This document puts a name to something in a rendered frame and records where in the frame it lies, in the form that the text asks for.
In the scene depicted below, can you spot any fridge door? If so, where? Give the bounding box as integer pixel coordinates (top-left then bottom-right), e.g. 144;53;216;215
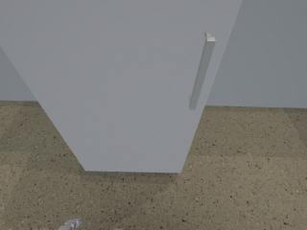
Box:
0;0;241;173

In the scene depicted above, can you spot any robot left hand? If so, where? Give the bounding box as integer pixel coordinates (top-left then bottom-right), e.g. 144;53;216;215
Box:
59;218;83;230

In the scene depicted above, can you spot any handle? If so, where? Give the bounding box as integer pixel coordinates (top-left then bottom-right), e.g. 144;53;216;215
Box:
189;31;216;110

